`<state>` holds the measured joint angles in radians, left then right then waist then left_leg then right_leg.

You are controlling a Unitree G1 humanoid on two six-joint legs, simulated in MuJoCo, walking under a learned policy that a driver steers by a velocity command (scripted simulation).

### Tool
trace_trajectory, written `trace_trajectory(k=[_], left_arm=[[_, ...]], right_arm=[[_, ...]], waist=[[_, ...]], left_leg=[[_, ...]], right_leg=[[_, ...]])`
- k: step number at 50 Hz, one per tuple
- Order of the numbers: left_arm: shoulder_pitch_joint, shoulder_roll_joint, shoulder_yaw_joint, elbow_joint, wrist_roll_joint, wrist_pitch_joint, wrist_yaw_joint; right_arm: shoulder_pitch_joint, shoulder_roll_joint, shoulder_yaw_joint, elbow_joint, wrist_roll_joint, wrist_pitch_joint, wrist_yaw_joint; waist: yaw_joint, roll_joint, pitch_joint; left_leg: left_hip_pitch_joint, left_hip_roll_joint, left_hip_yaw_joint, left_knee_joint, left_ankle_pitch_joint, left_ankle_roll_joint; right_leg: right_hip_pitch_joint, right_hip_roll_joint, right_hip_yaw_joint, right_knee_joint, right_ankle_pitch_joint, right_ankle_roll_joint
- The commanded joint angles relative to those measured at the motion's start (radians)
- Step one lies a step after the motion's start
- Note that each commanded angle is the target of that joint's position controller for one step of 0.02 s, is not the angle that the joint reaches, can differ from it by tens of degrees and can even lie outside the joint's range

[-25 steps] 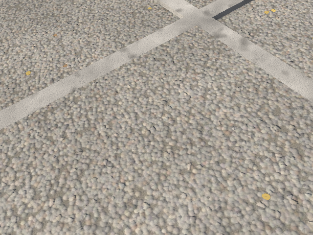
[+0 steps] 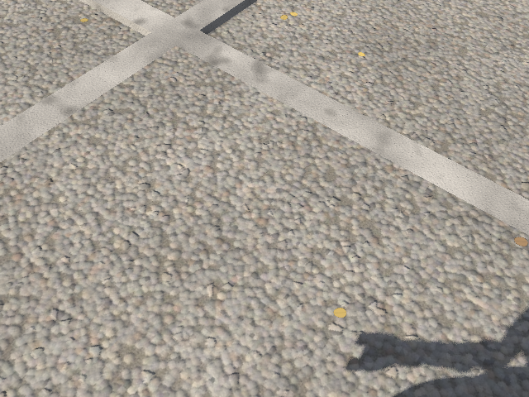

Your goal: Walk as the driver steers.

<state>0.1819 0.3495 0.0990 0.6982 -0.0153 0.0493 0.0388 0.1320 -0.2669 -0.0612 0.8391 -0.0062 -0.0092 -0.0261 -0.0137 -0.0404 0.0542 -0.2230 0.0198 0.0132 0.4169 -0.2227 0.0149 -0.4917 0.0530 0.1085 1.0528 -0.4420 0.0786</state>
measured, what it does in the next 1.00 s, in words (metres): steps on the spot: right foot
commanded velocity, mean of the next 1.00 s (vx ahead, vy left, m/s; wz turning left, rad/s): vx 0.01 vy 0.00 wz -0.07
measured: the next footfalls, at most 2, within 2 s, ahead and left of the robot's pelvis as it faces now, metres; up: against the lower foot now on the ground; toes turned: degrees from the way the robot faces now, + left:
right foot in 0.16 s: +0.04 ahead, -0.15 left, +0.00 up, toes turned +0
right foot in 2.00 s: +0.43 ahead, -0.14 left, +0.00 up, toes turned -3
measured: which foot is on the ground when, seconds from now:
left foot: down 0.00-1.00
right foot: up 0.00-0.14, down 0.16-1.00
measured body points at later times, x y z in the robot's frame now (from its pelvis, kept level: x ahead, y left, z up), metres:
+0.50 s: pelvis +0.02 -0.04 -0.01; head +0.03 -0.05 +0.44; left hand +0.18 +0.20 -0.11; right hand +0.10 -0.33 -0.14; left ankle +0.00 +0.11 -0.74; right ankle +0.00 -0.15 -0.74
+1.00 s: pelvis +0.02 -0.04 -0.01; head +0.03 -0.04 +0.44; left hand +0.11 +0.23 -0.14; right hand +0.07 -0.31 -0.15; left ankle +0.00 +0.11 -0.74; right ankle +0.00 -0.15 -0.74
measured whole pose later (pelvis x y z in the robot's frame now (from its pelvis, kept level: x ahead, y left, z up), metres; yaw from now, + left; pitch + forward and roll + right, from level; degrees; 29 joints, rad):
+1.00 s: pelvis +0.02 -0.04 -0.01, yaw -2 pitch -2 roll +0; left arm 0.20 0.25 0.03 0.94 0.00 0.01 0.02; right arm 0.19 -0.26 -0.02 1.06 0.00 0.00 -0.04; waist -0.02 0.00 0.04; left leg -0.15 0.06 0.01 0.48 -0.30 -0.05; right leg -0.18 0.02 0.03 0.51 -0.30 -0.01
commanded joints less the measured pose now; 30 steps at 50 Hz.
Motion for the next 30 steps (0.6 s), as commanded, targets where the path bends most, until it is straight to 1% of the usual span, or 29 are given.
trace_trajectory(k=[1,2,3,4,5,6,7,8,9,10,11,12,13,14,15,16,17,18,21,22,23,24,26,28,30], left_arm=[[-0.038,0.019,-0.012,-0.089,0.007,-0.016,-0.004],[-0.046,0.012,-0.018,-0.092,0.008,-0.018,-0.008],[-0.046,0.018,-0.019,-0.091,0.006,-0.018,-0.010],[-0.038,0.029,-0.017,-0.087,0.004,-0.017,-0.011],[-0.019,0.034,-0.014,-0.077,0.003,-0.017,-0.013],[0.014,0.031,-0.013,-0.060,0.005,-0.017,-0.015],[0.035,0.038,-0.010,-0.047,0.009,-0.017,-0.017],[0.037,0.072,-0.004,-0.055,0.014,-0.015,-0.012],[0.056,0.146,0.006,-0.068,0.026,-0.009,0.000],[-0.003,0.092,-0.015,-0.063,0.041,-0.015,-0.012],[-0.061,0.041,-0.027,-0.078,0.040,-0.029,-0.024],[-0.066,0.023,-0.031,-0.062,0.042,-0.040,-0.029],[-0.068,0.037,-0.029,-0.057,0.040,-0.047,-0.030],[-0.066,0.043,-0.028,-0.048,0.036,-0.054,-0.032],[-0.048,0.037,-0.032,-0.044,0.035,-0.054,-0.031],[-0.032,0.030,-0.035,-0.033,0.037,-0.055,-0.030],[-0.024,0.030,-0.035,-0.027,0.033,-0.057,-0.029],[-0.024,0.030,-0.035,-0.024,0.030,-0.057,-0.027],[-0.029,0.026,-0.035,-0.014,0.028,-0.054,-0.025],[-0.016,0.025,-0.033,-0.003,0.026,-0.051,-0.023],[-0.032,0.017,-0.037,-0.002,0.027,-0.049,-0.024],[-0.043,0.013,-0.039,0.000,0.029,-0.050,-0.024],[-0.040,0.013,-0.038,0.013,0.030,-0.055,-0.025],[-0.024,0.018,-0.035,0.033,0.026,-0.059,-0.025],[-0.016,0.016,-0.034,0.051,0.023,-0.059,-0.025]], right_arm=[[-0.029,-0.176,-0.034,-0.049,0.004,-0.001,-0.006],[-0.031,-0.188,-0.036,-0.048,0.006,0.001,-0.002],[-0.024,-0.199,-0.038,-0.044,0.008,0.003,0.002],[-0.014,-0.205,-0.038,-0.039,0.012,0.004,0.006],[-0.014,-0.206,-0.036,-0.035,0.019,0.005,0.009],[-0.024,-0.200,-0.031,-0.033,0.026,0.006,0.011],[-0.005,-0.180,-0.022,-0.022,0.033,0.004,0.013],[0.035,-0.149,-0.009,-0.009,0.021,-0.006,0.019],[0.061,-0.091,0.013,-0.025,-0.025,-0.020,0.031],[0.043,-0.072,0.018,-0.031,-0.014,-0.022,0.027],[0.012,-0.121,0.010,-0.025,-0.009,-0.016,0.020],[-0.006,-0.123,0.010,-0.021,-0.010,-0.014,0.019],[-0.001,-0.126,0.010,-0.009,-0.010,-0.007,0.014],[0.014,-0.145,0.008,-0.005,-0.014,-0.001,0.011],[0.024,-0.163,0.004,0.008,-0.008,-0.002,0.011],[0.027,-0.151,0.007,0.015,-0.005,-0.004,0.013],[0.029,-0.146,0.008,0.026,-0.005,-0.007,0.014],[0.029,-0.145,0.008,0.034,-0.006,-0.009,0.014],[0.036,-0.139,0.009,0.059,-0.003,-0.011,0.012],[0.048,-0.131,0.011,0.071,-0.002,-0.009,0.010],[0.037,-0.124,0.013,0.074,-0.001,-0.007,0.008],[0.030,-0.124,0.013,0.077,-0.002,-0.006,0.006],[0.035,-0.135,0.011,0.089,-0.003,-0.010,0.001],[0.047,-0.143,0.010,0.106,0.000,-0.013,0.000],[0.051,-0.141,0.010,0.119,0.003,-0.012,-0.001]], waist=[[-0.011,0.209,-0.118],[-0.017,0.220,-0.120],[-0.022,0.229,-0.120],[-0.023,0.230,-0.119],[-0.013,0.222,-0.116],[0.010,0.210,-0.111],[0.024,0.192,-0.104],[0.016,0.134,-0.127],[-0.022,-0.083,-0.195],[-0.030,-0.171,-0.182],[-0.022,-0.109,-0.137],[-0.020,-0.108,-0.124],[-0.017,-0.113,-0.106],[-0.017,-0.116,-0.081],[-0.010,-0.074,-0.059],[-0.011,-0.052,-0.055],[-0.006,-0.032,-0.056],[-0.003,-0.020,-0.061],[-0.003,0.006,-0.070],[-0.002,0.003,-0.091],[-0.004,0.005,-0.061],[-0.006,0.007,-0.043],[-0.008,0.018,-0.041],[-0.007,0.029,-0.066],[-0.006,0.034,-0.079]], left_leg=[[0.156,0.217,-0.148,-0.087,0.430,0.215],[0.136,0.220,-0.141,-0.087,0.437,0.214],[0.123,0.224,-0.143,-0.084,0.445,0.215],[0.120,0.228,-0.149,-0.076,0.440,0.213],[0.112,0.225,-0.150,-0.060,0.423,0.205],[0.088,0.215,-0.142,-0.036,0.399,0.187],[0.050,0.195,-0.131,-0.013,0.346,0.148],[-0.026,0.168,-0.110,0.019,0.246,0.077],[-0.124,0.084,-0.022,0.167,-0.021,-0.005],[-0.098,0.045,-0.011,0.131,-0.212,-0.045],[-0.048,0.048,-0.011,0.118,-0.155,-0.065],[-0.027,0.043,-0.010,0.076,-0.047,-0.066],[-0.010,0.043,-0.010,0.056,0.022,-0.068],[0.007,0.053,-0.020,0.038,0.076,-0.070],[0.012,0.053,-0.017,0.040,0.078,-0.065],[0.017,0.051,-0.014,0.032,0.083,-0.061],[0.016,0.050,-0.014,0.026,0.091,-0.062],[0.017,0.051,-0.016,0.021,0.104,-0.063],[0.032,0.052,-0.015,0.010,0.119,-0.067],[0.038,0.036,0.007,0.022,0.050,-0.067],[0.026,0.036,0.005,0.019,0.041,-0.067],[0.025,0.039,0.000,0.015,0.051,-0.066],[0.040,0.047,-0.009,0.010,0.104,-0.065],[0.055,0.050,-0.010,0.013,0.143,-0.064],[0.060,0.050,-0.009,0.015,0.156,-0.062]], right_leg=[[0.014,-0.045,-0.044,-0.176,0.013,0.013],[0.070,-0.054,-0.066,-0.246,0.015,0.009],[0.114,-0.055,-0.086,-0.302,0.023,0.006],[0.149,-0.050,-0.101,-0.361,0.044,0.001],[0.192,-0.044,-0.113,-0.446,0.097,-0.010],[0.264,-0.034,-0.129,-0.573,0.195,-0.030],[0.350,-0.030,-0.126,-0.707,0.298,-0.058],[0.474,-0.096,-0.040,-0.726,0.441,-0.089],[0.589,-0.286,0.161,-0.672,0.760,-0.158],[0.438,-0.353,0.201,-0.679,0.689,-0.280],[0.375,-0.291,0.164,-0.699,0.524,-0.276],[0.362,-0.228,0.118,-0.695,0.407,-0.224],[0.345,-0.189,0.086,-0.691,0.347,-0.186],[0.313,-0.177,0.081,-0.694,0.326,-0.169],[0.294,-0.157,0.064,-0.692,0.324,-0.152],[0.303,-0.146,0.054,-0.678,0.337,-0.142],[0.315,-0.139,0.044,-0.664,0.362,-0.140],[0.327,-0.139,0.041,-0.654,0.392,-0.142],[0.338,-0.132,0.031,-0.642,0.445,-0.146],[0.348,-0.124,0.028,-0.653,0.343,-0.152],[0.323,-0.127,0.038,-0.664,0.294,-0.155],[0.302,-0.126,0.040,-0.670,0.283,-0.155],[0.301,-0.116,0.025,-0.656,0.363,-0.148],[0.328,-0.106,0.004,-0.632,0.451,-0.140],[0.345,-0.101,-0.008,-0.619,0.496,-0.137]])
